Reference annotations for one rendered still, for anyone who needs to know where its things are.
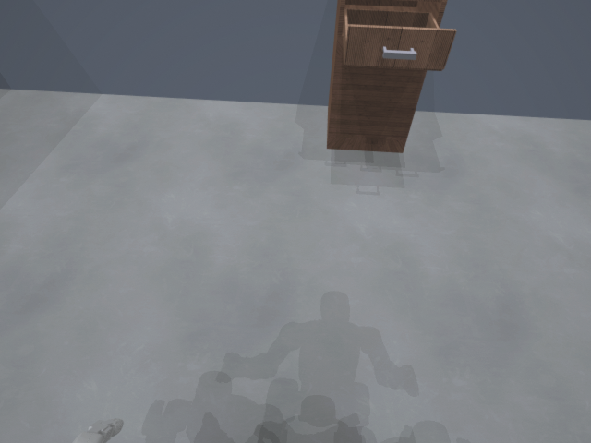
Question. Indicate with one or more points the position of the handle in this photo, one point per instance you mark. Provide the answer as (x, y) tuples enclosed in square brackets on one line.
[(393, 54)]

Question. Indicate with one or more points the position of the drawer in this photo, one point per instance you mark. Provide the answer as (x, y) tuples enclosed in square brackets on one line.
[(366, 32)]

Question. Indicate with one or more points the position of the cabinet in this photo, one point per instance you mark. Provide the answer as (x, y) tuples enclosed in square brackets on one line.
[(371, 108)]

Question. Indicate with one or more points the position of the left robot hand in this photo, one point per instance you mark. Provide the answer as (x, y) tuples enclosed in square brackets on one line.
[(100, 432)]

